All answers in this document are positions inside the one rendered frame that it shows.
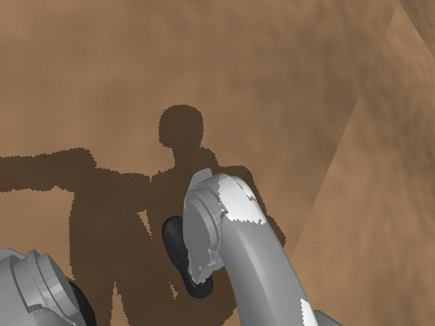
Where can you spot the right robot foot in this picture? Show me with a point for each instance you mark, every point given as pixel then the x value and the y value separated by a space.
pixel 172 235

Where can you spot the right robot hand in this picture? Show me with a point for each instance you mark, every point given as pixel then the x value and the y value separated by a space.
pixel 325 320

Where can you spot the left robot foot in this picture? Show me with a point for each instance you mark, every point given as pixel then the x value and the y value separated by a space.
pixel 85 308

